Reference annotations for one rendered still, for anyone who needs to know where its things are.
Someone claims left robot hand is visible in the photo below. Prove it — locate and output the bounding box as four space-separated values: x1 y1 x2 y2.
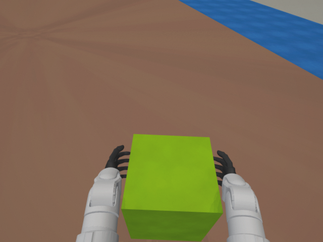
105 145 130 178

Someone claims right robot hand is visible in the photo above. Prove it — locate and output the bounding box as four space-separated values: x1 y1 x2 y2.
213 150 236 186

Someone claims carton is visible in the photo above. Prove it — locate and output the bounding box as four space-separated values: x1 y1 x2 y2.
121 134 223 241

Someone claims robot left forearm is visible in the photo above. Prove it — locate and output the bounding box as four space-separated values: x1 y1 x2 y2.
76 167 122 242

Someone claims robot right forearm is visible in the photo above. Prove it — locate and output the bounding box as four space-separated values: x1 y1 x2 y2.
222 173 270 242

